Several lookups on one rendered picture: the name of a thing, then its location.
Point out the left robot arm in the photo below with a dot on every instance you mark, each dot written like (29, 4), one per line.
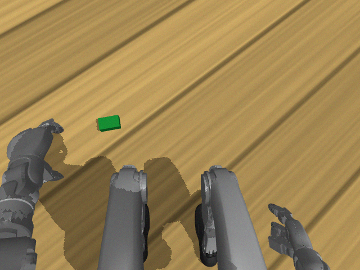
(19, 192)

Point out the right robot hand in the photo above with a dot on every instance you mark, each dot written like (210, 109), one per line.
(289, 238)

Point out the right robot foot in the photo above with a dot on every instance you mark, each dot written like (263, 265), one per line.
(208, 260)

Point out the right robot arm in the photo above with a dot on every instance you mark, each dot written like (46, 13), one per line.
(308, 259)

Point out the small box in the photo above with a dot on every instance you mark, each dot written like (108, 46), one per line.
(109, 123)

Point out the left robot hand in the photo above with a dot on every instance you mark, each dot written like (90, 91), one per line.
(36, 142)

